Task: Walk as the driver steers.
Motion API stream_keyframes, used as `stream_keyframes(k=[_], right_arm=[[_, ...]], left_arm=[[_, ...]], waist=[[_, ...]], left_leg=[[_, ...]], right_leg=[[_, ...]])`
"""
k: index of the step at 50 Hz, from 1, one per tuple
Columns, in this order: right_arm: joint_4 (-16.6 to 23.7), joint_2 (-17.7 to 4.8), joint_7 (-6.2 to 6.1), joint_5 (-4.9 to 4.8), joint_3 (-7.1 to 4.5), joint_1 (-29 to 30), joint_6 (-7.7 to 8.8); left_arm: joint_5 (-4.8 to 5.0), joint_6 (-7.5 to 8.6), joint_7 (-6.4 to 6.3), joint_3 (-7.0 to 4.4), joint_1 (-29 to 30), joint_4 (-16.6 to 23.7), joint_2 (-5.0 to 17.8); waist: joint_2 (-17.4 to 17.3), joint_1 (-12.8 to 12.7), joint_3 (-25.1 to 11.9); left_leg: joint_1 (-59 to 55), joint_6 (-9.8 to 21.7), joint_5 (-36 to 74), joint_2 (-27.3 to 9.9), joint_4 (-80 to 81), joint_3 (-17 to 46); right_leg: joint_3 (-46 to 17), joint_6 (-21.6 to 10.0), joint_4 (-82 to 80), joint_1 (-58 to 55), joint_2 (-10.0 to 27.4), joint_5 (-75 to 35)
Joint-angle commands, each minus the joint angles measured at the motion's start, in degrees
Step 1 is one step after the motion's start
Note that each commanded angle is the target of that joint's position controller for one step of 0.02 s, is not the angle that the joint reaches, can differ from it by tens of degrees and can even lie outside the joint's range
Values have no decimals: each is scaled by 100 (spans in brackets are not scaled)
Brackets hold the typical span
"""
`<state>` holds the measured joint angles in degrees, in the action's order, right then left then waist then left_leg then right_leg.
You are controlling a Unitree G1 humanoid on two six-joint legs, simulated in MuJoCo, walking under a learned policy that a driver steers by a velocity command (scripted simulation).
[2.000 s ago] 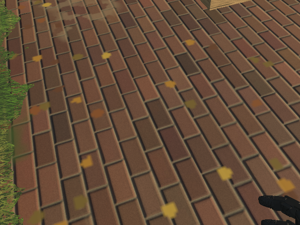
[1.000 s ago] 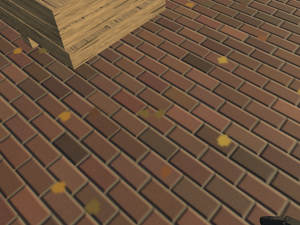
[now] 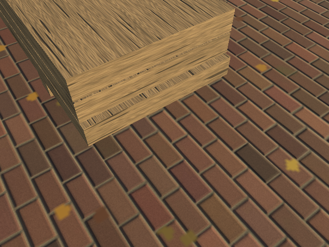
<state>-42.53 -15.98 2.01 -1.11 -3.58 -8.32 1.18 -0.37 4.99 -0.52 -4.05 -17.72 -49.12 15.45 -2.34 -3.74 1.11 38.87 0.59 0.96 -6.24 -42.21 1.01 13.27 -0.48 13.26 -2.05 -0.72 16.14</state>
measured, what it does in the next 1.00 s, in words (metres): walks ahead, turning right: left foot, then right foot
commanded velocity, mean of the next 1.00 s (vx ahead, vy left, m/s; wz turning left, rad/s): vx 0.50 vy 0.00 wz -0.31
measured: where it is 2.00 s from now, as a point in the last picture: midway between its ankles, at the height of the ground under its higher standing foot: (266, 136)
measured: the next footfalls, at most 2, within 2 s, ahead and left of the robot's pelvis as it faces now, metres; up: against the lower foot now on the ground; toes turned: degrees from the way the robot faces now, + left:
left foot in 0.12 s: +0.24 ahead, +0.14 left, +0.00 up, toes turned +6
right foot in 0.66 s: +0.54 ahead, -0.12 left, +0.00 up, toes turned -14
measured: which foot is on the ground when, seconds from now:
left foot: up 0.00-0.10, down 0.12-0.68, up 0.70-1.00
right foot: down 0.00-0.14, up 0.16-0.64, down 0.66-1.00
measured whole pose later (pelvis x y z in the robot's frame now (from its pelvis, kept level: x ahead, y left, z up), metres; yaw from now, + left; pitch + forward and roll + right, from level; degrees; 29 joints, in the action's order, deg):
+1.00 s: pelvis +0.56 -0.05 +0.01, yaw -23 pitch +2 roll +0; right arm -42.3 -17.1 -0.1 0.6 -2.9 -2.6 5.3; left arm 1.0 2.9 -0.1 -4.2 -17.0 -44.3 16.1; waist -1.9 -3.3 2.2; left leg 37.1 -4.3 -1.0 -5.2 -37.3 5.7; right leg -7.4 -5.4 19.9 8.5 -6.9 12.8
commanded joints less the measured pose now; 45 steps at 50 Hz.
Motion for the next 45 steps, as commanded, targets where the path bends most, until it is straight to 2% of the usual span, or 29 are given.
stream_keyframes(k=[1,3,4,5,6,7,8,9,10,11,12,14,16,19,23,26,28,31,32,33,34,35,36,37,38,39,40,42,45], right_arm=[[648,-235,110,0,-14,692,72],[735,-254,120,31,-34,667,79],[723,-365,108,44,-92,441,76],[562,-574,85,45,-217,-220,81],[263,-915,9,24,-395,-1172,86],[97,-1513,-120,94,-547,-1970,61],[164,-1608,-126,115,-480,-1839,109],[229,-1125,-83,120,-340,-1674,172],[173,-939,-86,149,-283,-1384,212],[126,-751,-73,136,-235,-996,255],[134,-483,-69,144,-174,-695,307],[120,-376,-77,205,-164,-480,421],[22,-469,-105,217,-201,-452,514],[-135,-542,-209,244,-225,-555,523],[-274,-707,-290,209,-249,-676,478],[-451,-781,-320,133,-286,-966,369],[-539,-813,-330,84,-300,-1046,272],[-483,-1058,-406,71,-349,-841,123],[-452,-1120,-435,68,-354,-751,64],[-410,-1118,-464,60,-325,-673,48],[-277,-669,-455,261,-169,-881,127],[10,-82,-347,224,34,-1200,366],[69,-643,-239,-9,-59,-480,628],[186,-736,-194,-129,-68,-110,751],[96,-706,-238,-32,-63,-150,777],[36,-799,-277,123,-120,-199,730],[25,-816,-271,172,-145,-286,644],[58,-695,-269,218,-132,-352,506],[228,-543,-284,239,-69,143,426]], left_arm=[[102,-44,-37,-276,57,230,1062],[175,-112,-15,-289,-81,87,1143],[206,-139,-11,-301,-55,35,1231],[222,-179,-10,-286,56,-11,1263],[204,-187,-19,-207,59,-44,1111],[71,-126,14,-35,-107,100,638],[152,15,85,113,-533,49,247],[380,118,125,-77,82,94,898],[468,151,144,-91,492,270,903],[357,141,100,-74,588,255,773],[249,67,63,-126,552,182,786],[244,-123,55,-112,189,11,595],[240,-245,33,-84,239,16,421],[192,-251,42,-68,618,155,374],[122,-178,183,16,1314,379,247],[138,-167,293,64,1784,611,216],[157,-160,390,56,1915,753,262],[175,-173,465,-86,1418,782,550],[194,-180,460,-203,785,649,756],[196,-184,395,-395,-145,418,1084],[195,-246,254,-551,-699,284,1654],[181,-181,257,-562,-385,521,1942],[109,-130,262,-422,-481,601,1474],[97,-72,237,-360,-281,620,1204],[135,-40,238,-302,129,686,1025],[139,-40,214,-231,461,774,798],[83,-49,183,-182,619,861,710],[91,-46,130,-197,646,900,813],[119,-62,27,-267,422,879,1060]], waist=[[441,-43,455],[498,84,365],[626,295,183],[635,749,-179],[512,1215,-691],[-412,1346,-1475],[-1213,965,-2376],[-411,1272,-2053],[-417,1116,-1200],[-88,843,-728],[-228,658,-466],[-285,413,-354],[-109,321,-146],[-58,382,59],[-19,627,258],[31,811,435],[-45,783,462],[-381,346,-40],[-415,-20,-379],[-213,-519,-843],[967,-491,-1276],[1887,84,-2046],[954,-353,-2043],[708,-306,-1358],[125,25,-855],[136,245,-642],[287,412,-522],[381,540,-390],[448,413,-177]], left_leg=[[186,184,-249,31,419,-220],[-287,394,-896,294,606,-373],[-736,511,-1219,500,673,-500],[-1639,652,-1149,735,976,-625],[-3218,809,-640,834,1169,-566],[-5267,1298,-575,-508,1113,1262],[-6113,2194,-1046,-1842,2093,4012],[-5734,1888,-1156,-1700,2347,3594],[-4975,1598,-920,-1483,2373,2499],[-4209,1362,-666,-1210,2511,1842],[-3692,1216,-416,-997,2695,1327],[-3148,1170,-278,-898,3107,862],[-2990,1165,114,-904,3353,412],[-3170,1042,272,-803,3509,-196],[-3359,859,207,-693,3675,-866],[-3982,819,446,-887,3546,-1068],[-4443,735,996,-1023,3246,-1173],[-4699,516,3667,-1047,2063,-1386],[-4537,416,4234,-962,1146,-1454],[-3861,192,3757,-710,-190,-1563],[-2196,-89,457,-310,-2066,-1516],[63,-388,-3471,1012,-3898,-414],[726,-183,-3209,714,-4120,518],[951,-15,-2702,458,-3809,472],[612,-13,-2300,169,-3249,441],[153,-77,-2097,-5,-2749,436],[-234,-131,-1978,-88,-2546,446],[-473,-297,-1848,-86,-2020,318],[-476,-516,-983,82,-805,150]], right_leg=[[-356,-793,-299,-110,1781,-2342],[-370,-777,111,-258,1873,-3597],[-375,-751,513,-323,1874,-4527],[-273,-654,1339,-231,1730,-5112],[-136,-490,2518,503,1477,-4847],[-100,-209,4596,2353,980,-2424],[-1148,2,6366,3678,-88,1766],[-2061,-75,6688,4136,128,1695],[-1913,-156,6526,4418,411,1318],[-1843,-161,6004,4276,710,824],[-1849,-140,5671,4032,873,475],[-1891,-79,5504,3535,954,9],[-1945,-6,5223,3717,962,-293],[-2016,65,4399,4190,914,-1116],[-1540,33,2986,4028,778,-2111],[-1327,-87,2448,4258,702,-2008],[-1184,-231,2252,4361,609,-1617],[-711,-557,2315,3424,101,-710],[-595,-721,2266,2623,-153,-515],[-714,-954,1831,1174,-363,-833],[-2453,-1314,1810,-460,699,-1058],[-5941,-2591,772,-2069,1917,100],[-5925,-2297,288,-2129,1906,175],[-5033,-2069,320,-1499,1732,-257],[-4333,-1857,343,-537,1479,-933],[-3827,-1762,275,196,1285,-1495],[-3603,-1745,132,705,1148,-1778],[-3285,-1750,-25,1241,996,-2203],[-2838,-1581,-66,1632,698,-2366]])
